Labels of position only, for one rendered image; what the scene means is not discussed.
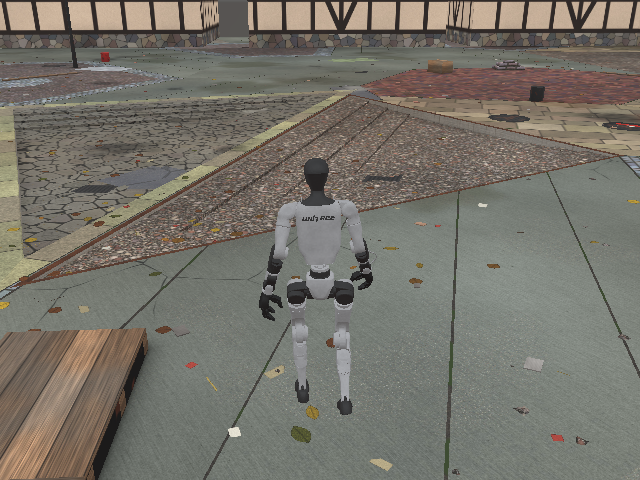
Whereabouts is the robot foot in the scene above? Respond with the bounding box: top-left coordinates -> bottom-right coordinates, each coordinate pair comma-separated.
337,396 -> 353,415
295,379 -> 309,403

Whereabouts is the robot left upper arm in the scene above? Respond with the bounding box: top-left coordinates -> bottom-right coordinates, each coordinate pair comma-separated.
273,202 -> 297,260

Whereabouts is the right robot hand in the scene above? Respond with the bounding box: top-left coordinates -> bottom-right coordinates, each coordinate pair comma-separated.
350,271 -> 373,290

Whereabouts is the left robot hand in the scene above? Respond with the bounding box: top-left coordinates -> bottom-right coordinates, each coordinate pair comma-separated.
259,292 -> 283,321

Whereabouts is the robot right upper arm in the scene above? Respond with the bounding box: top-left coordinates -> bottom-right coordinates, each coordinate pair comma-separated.
338,200 -> 366,254

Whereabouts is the robot right forearm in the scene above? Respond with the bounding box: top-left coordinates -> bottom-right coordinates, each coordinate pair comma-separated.
355,238 -> 372,274

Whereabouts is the robot right foot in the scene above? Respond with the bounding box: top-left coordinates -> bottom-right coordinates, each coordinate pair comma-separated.
337,396 -> 353,415

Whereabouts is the robot left forearm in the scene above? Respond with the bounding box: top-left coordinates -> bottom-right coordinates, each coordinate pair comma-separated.
262,244 -> 283,295

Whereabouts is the robot left foot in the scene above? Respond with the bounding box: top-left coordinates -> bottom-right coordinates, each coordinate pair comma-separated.
295,379 -> 309,403

